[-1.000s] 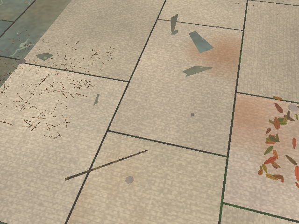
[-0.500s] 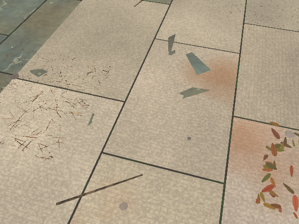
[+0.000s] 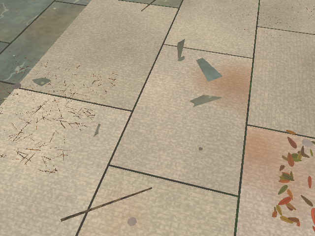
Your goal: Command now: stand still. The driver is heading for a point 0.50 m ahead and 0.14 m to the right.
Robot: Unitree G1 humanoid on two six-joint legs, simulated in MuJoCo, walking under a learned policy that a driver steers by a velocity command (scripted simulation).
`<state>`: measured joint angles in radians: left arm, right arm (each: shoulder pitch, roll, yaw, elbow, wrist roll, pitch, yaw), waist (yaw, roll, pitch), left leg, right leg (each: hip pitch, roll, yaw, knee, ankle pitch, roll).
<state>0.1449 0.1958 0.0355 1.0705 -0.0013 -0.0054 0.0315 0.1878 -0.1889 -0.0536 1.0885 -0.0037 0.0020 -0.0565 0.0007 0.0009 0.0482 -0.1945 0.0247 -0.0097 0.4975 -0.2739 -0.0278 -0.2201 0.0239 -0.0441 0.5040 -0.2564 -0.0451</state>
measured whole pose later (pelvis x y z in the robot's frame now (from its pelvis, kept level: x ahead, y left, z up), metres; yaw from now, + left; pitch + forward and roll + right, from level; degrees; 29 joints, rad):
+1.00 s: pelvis +0.00 +0.00 +0.00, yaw +0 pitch -1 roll +0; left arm 0.22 0.19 0.02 1.09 0.00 -0.01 0.03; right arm 0.27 -0.17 -0.03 1.12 0.00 -0.01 -0.06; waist 0.00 0.00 0.03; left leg -0.20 0.03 -0.01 0.48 -0.27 -0.03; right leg -0.23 0.02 -0.04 0.48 -0.25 -0.04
